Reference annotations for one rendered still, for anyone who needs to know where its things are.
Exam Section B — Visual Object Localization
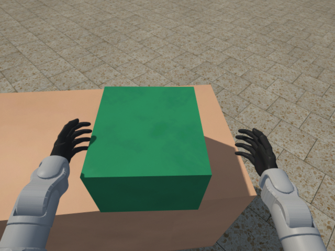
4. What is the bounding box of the left robot hand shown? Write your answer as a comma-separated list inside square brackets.
[50, 119, 92, 163]

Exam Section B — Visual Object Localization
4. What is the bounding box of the pedestal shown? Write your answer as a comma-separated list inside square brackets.
[0, 85, 257, 251]

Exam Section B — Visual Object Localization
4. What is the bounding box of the left robot forearm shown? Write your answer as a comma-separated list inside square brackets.
[0, 155, 70, 251]

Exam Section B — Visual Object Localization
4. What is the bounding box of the right robot forearm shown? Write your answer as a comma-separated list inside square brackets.
[259, 168, 327, 251]

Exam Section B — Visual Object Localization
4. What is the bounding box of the right robot hand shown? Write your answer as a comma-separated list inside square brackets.
[235, 128, 278, 176]

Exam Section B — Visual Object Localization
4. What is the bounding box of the carton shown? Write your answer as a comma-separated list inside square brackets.
[80, 86, 212, 212]

